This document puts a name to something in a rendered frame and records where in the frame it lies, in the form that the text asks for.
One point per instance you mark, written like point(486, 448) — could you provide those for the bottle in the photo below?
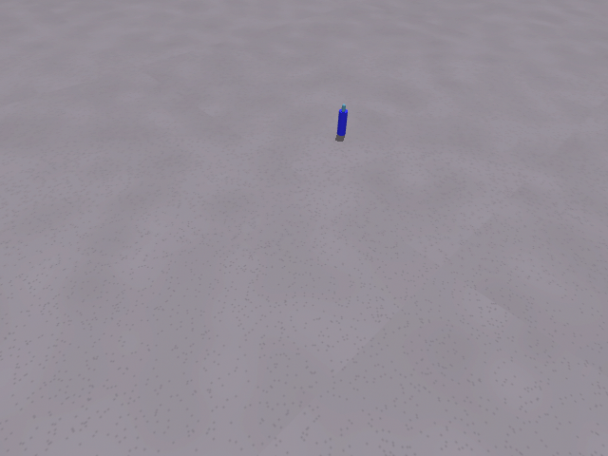
point(342, 121)

